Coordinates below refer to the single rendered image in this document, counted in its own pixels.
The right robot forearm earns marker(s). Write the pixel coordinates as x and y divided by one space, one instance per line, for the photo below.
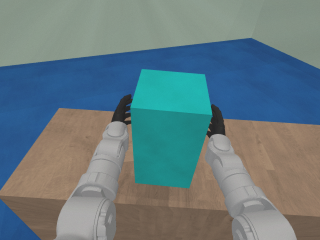
240 192

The robot left hand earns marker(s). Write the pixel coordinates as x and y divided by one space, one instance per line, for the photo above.
120 113

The left robot upper arm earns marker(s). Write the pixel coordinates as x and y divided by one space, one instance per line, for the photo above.
87 218

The carton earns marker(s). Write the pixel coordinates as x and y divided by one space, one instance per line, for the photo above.
170 116

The left robot forearm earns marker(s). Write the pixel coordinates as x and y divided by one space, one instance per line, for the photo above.
101 177

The robot right hand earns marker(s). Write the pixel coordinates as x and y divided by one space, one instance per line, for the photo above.
217 126

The pedestal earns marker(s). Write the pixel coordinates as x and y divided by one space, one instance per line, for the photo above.
283 159

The right robot upper arm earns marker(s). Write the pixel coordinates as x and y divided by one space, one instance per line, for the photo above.
261 225

